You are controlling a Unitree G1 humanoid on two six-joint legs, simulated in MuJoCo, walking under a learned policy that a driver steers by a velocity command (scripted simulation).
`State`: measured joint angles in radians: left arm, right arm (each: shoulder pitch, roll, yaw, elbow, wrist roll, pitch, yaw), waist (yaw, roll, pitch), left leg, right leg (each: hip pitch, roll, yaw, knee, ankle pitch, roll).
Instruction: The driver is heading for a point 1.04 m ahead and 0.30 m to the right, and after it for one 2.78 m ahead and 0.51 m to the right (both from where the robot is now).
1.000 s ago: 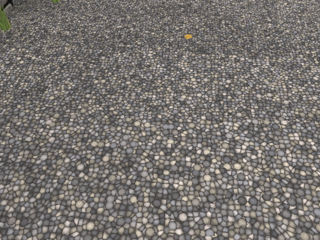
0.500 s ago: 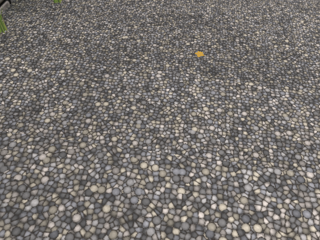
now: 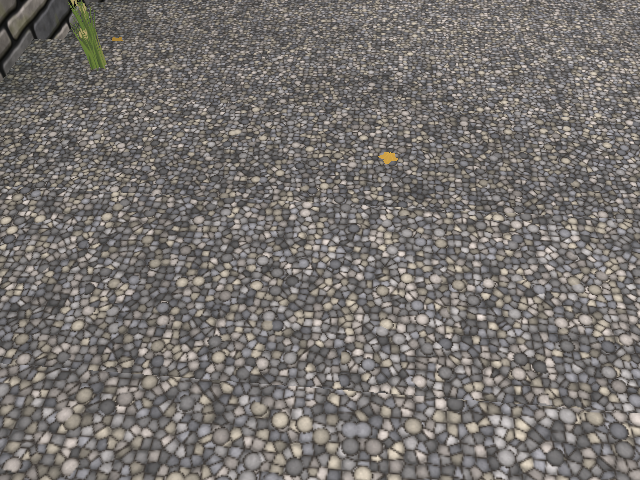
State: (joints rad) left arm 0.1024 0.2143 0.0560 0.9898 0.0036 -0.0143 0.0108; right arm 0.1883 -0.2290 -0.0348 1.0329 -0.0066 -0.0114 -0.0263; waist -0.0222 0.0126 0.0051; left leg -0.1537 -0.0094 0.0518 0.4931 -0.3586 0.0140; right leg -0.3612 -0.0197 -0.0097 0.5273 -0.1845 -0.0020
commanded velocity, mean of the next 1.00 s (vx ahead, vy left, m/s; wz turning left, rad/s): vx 0.26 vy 0.00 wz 0.00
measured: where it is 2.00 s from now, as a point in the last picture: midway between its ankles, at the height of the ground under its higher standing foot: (359, 353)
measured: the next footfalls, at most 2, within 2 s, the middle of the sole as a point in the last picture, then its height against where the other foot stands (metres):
left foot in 1.06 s outside the picture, level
right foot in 1.62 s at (393, 426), level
